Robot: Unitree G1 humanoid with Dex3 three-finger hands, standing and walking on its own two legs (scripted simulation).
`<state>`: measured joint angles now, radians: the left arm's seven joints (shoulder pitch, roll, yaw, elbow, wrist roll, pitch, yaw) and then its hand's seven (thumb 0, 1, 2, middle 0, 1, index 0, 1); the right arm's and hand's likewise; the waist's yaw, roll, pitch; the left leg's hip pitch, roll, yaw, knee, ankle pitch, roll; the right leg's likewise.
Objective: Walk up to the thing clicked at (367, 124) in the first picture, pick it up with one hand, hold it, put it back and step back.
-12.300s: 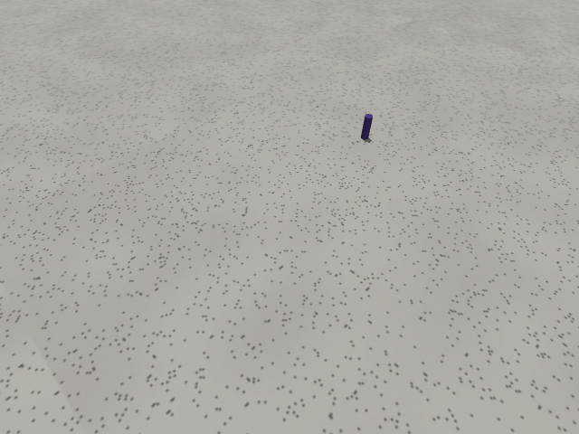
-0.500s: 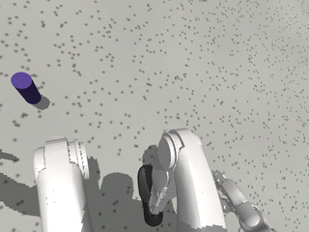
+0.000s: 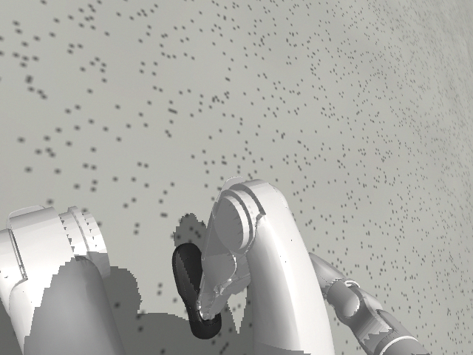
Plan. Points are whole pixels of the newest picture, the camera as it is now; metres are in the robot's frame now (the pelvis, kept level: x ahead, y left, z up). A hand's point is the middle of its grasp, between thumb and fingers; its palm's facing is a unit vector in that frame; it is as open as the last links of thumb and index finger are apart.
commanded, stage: close in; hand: left
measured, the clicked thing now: out of the picture +0.46 +0.31 -0.21
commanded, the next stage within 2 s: close in 0.30 s
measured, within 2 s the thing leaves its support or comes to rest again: leaves its support in 1.52 s
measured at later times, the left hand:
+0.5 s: hand out of the picture +0.42 +0.30 -0.18, palm faces +0.38 -0.92 -0.01, open 16.7 cm
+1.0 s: hand out of the picture +0.44 +0.30 -0.18, palm faces +0.39 -0.92 -0.01, open 7.9 cm
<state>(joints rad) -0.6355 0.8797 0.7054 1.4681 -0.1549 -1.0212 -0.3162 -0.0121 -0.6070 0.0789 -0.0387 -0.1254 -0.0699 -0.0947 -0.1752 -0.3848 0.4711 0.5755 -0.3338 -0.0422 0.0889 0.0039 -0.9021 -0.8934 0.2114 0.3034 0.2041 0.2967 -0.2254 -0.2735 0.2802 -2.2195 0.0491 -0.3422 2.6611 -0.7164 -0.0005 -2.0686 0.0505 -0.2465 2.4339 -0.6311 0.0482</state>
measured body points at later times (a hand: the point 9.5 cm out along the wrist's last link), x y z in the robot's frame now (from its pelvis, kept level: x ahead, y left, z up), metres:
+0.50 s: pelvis -0.01 +0.00 +0.00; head +0.22 +0.18 +0.33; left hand +0.39 +0.35 -0.17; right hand +0.15 -0.25 -0.03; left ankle +0.08 +0.12 -0.25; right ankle +0.13 -0.12 -0.25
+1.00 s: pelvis +0.00 +0.00 +0.00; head +0.23 +0.19 +0.33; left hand +0.41 +0.35 -0.17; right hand +0.17 -0.24 -0.03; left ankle +0.08 +0.12 -0.25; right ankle +0.13 -0.12 -0.25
